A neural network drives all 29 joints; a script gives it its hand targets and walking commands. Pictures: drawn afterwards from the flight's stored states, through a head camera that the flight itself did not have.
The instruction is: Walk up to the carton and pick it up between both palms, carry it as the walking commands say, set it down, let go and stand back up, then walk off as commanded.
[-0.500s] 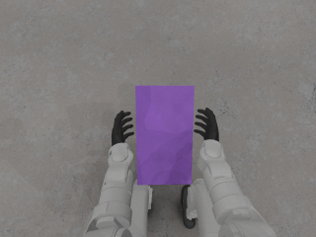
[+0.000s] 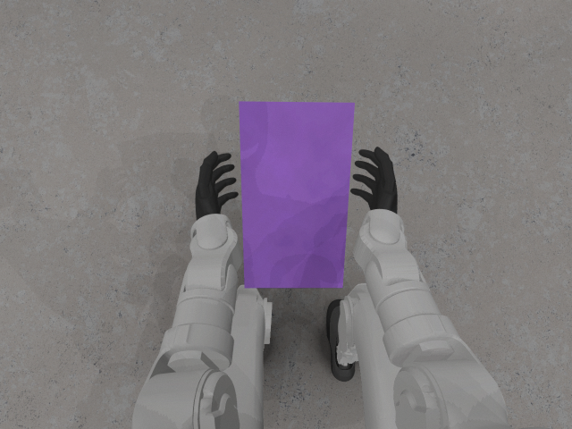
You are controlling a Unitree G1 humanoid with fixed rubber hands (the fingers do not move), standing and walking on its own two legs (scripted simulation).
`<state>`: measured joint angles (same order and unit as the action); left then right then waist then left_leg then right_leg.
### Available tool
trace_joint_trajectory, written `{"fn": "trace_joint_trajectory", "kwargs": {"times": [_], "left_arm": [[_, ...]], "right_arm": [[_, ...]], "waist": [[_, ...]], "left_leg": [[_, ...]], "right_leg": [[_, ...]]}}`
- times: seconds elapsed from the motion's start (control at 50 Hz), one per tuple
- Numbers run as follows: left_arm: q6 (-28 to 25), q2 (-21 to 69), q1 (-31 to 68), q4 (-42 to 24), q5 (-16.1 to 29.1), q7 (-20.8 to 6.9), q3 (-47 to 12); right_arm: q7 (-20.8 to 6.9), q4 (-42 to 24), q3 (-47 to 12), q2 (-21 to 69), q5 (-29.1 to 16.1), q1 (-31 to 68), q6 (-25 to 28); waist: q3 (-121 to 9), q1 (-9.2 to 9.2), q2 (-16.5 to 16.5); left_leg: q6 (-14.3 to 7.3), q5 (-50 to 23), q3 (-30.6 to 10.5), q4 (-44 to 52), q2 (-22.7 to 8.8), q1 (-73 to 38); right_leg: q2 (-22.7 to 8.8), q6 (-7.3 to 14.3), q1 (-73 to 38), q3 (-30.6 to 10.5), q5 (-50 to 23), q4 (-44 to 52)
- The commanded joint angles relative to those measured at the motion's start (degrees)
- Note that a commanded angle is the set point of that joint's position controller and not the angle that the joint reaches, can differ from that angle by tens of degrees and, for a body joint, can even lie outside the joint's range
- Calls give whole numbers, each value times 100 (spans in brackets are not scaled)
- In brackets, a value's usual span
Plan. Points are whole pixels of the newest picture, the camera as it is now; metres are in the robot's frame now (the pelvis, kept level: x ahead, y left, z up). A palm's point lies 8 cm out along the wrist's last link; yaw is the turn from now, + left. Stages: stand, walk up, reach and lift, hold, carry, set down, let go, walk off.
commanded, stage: set down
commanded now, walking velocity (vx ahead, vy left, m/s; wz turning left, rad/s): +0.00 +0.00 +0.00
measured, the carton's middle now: (293, 190) +0.45 +0.02 -0.22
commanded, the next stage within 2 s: none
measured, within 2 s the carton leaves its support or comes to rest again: neither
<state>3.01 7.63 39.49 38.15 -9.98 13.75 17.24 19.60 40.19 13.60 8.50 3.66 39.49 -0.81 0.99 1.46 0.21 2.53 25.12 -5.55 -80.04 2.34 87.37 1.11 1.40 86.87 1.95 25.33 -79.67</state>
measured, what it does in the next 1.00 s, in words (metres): lowers itself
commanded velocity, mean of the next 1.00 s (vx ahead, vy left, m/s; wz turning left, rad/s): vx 0.00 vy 0.00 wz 0.00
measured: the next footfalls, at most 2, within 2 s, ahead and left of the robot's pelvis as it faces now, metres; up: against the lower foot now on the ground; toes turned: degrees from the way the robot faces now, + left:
none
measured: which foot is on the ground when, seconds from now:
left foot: down 0.00-1.00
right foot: down 0.00-1.00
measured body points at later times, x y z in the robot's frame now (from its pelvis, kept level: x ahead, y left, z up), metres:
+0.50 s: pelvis -0.01 +0.01 -0.07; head +0.27 +0.02 +0.27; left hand +0.43 +0.14 -0.20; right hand +0.43 -0.10 -0.20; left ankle +0.09 +0.14 -0.57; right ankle +0.09 -0.11 -0.57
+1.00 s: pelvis -0.03 +0.01 -0.14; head +0.29 +0.02 +0.18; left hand +0.46 +0.13 -0.28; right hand +0.46 -0.11 -0.27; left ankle +0.09 +0.14 -0.57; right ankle +0.09 -0.11 -0.57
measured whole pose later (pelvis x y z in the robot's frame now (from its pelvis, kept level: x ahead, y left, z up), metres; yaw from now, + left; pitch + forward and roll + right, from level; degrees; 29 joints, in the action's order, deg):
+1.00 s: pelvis -0.03 +0.01 -0.14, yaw -3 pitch +43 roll -3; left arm 10.6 1.7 57.7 41.9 -9.4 14.3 17.2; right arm 18.0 40.2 19.7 5.0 5.1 58.1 -9.7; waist 0.4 1.5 0.2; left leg 3.0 28.7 -5.5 -106.8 3.0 121.0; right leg 3.2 -0.1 120.3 1.6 27.8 -105.1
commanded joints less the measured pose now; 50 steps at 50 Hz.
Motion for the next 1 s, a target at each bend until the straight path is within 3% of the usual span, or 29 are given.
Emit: {"fn": "trace_joint_trajectory", "kwargs": {"times": [0.0,0.1,0.16,0.22,0.26,0.28,0.3,0.32,0.36,0.38,0.4,0.42,0.46,0.48,0.5,0.52,0.54,0.62,0.68,0.72,0.76,0.82,0.9,0.98], "left_arm": [[-275,3658,3338,-791,562,-1187,-3429],[-193,3685,3582,-560,559,-1252,-3424],[-149,3879,3619,-522,558,-1247,-3428],[-145,3848,4024,-809,597,-1274,-3526],[-78,3845,3978,-512,574,-1283,-3507],[-62,3832,4021,-510,531,-1291,-3438],[-51,3857,4156,-638,548,-1300,-3467],[-4,3987,4065,-406,533,-1294,-3462],[9,3866,4299,-454,500,-1300,-3348],[44,4012,4383,-475,560,-1330,-3437],[44,4040,4478,-640,582,-1332,-3445],[75,3957,4559,-496,554,-1338,-3412],[126,4045,4748,-461,577,-1361,-3400],[132,4037,4801,-587,559,-1358,-3389],[160,4033,4782,-480,556,-1389,-3405],[175,4026,4785,-351,543,-1390,-3335],[194,4025,4926,-320,514,-1409,-3225],[230,4049,5225,-307,500,-1463,-3179],[277,4108,5442,-342,475,-1519,-3068],[300,4130,5413,-117,481,-1560,-3026],[275,4084,5694,-446,533,-1575,-3079],[349,4076,5718,-114,515,-1627,-2984],[340,3997,6006,-181,560,-1699,-2897],[357,4037,6222,-180,659,-1747,-2947]], "right_arm": [[-1292,-881,-3459,4235,-244,3238,67],[-1356,-667,-3296,4337,-232,3420,-24],[-1413,-725,-3337,4322,-275,3620,-42],[-1426,-728,-3310,4462,-309,3701,-107],[-1455,-456,-3174,4434,-246,3679,-167],[-1471,-476,-3195,4488,-292,3800,-189],[-1484,-664,-3259,4478,-297,3946,-207],[-1515,-528,-3140,4409,-334,4027,-205],[-1539,-558,-3115,4515,-362,4201,-258],[-1536,-603,-3104,4518,-346,4271,-270],[-1546,-684,-3190,4546,-391,4331,-290],[-1569,-459,-3028,4577,-322,4245,-335],[-1583,-480,-2939,4537,-315,4509,-376],[-1601,-545,-2966,4531,-349,4558,-391],[-1614,-411,-2876,4604,-318,4533,-428],[-1626,-496,-2934,4624,-388,4735,-439],[-1633,-273,-2720,4638,-274,4721,-480],[-1727,-112,-2608,4703,-225,4987,-571],[-1770,-258,-2684,4799,-250,5277,-635],[-1794,-154,-2594,4774,-226,5360,-652],[-1807,-189,-2600,4921,-265,5399,-691],[-1843,-51,-2470,4830,-171,5517,-749],[-1896,57,-2458,4926,-166,5705,-810],[-1926,16,-2426,4926,-188,5802,-823]], "waist": [[-6959,-91,-206],[-6809,-176,-187],[-6912,-47,-231],[-7214,-136,-277],[-7046,-201,-265],[-7066,-75,-276],[-7206,-64,-167],[-7039,-34,-408],[-7092,-7,-273],[-7255,-78,-297],[-7451,-21,-312],[-7219,-132,-306],[-7269,-119,-325],[-7360,-28,-349],[-7249,-119,-327],[-7244,16,-327],[-7021,-75,-294],[-7030,-41,-275],[-7270,128,-208],[-7185,61,-196],[-7512,50,-212],[-7260,17,-123],[-7228,114,-102],[-7259,54,-155]], "left_leg": [[-228,-1245,599,85,723,-1980],[-212,-1049,638,-201,706,-1601],[-181,-1245,685,-332,719,-1519],[-158,-1287,750,-522,729,-1422],[-150,-1158,723,-624,707,-1316],[-153,-1117,777,-694,696,-1183],[-147,-1283,759,-750,718,-1241],[-135,-1179,797,-736,700,-1190],[-159,-1083,817,-882,702,-1101],[-148,-1049,818,-929,709,-1023],[-148,-1217,801,-994,708,-1140],[-149,-1068,824,-974,692,-1013],[-138,-1033,863,-1064,709,-1004],[-112,-1056,904,-1163,706,-950],[-122,-1002,885,-1201,686,-814],[-148,-1008,901,-1236,677,-785],[-154,-842,865,-1231,685,-657],[-140,-697,890,-1387,657,-495],[-148,-813,955,-1561,662,-427],[-145,-733,994,-1659,654,-254],[-152,-803,1009,-1781,648,-271],[-135,-663,989,-1897,632,-122],[-121,-597,1082,-2088,645,226],[-100,-756,1070,-2257,620,355]], "right_leg": [[1113,-276,-3500,-669,-1757,260],[1173,-315,-3062,-597,-1577,-1],[1198,-316,-2818,-542,-1682,-203],[1202,-333,-2788,-517,-1790,-372],[1207,-340,-2490,-441,-1584,-461],[1220,-346,-2449,-504,-1530,-475],[1238,-366,-2380,-402,-1666,-607],[1228,-329,-2205,-428,-1517,-612],[1259,-374,-2044,-410,-1363,-688],[1233,-337,-2167,-412,-1403,-760],[1247,-363,-2148,-407,-1481,-863],[1237,-370,-1948,-340,-1351,-835],[1248,-362,-1804,-338,-1246,-935],[1248,-336,-1789,-375,-1284,-990],[1235,-360,-1712,-327,-1291,-1036],[1243,-379,-1653,-368,-1256,-1064],[1232,-389,-1415,-323,-1069,-1092],[1222,-390,-1096,-240,-876,-1307],[1216,-413,-1142,-317,-959,-1416],[1214,-432,-997,-286,-891,-1472],[1194,-432,-1082,-290,-997,-1613],[1190,-448,-759,-257,-844,-1697],[1181,-461,-716,-271,-873,-1860],[1150,-443,-535,-248,-1045,-2037]]}}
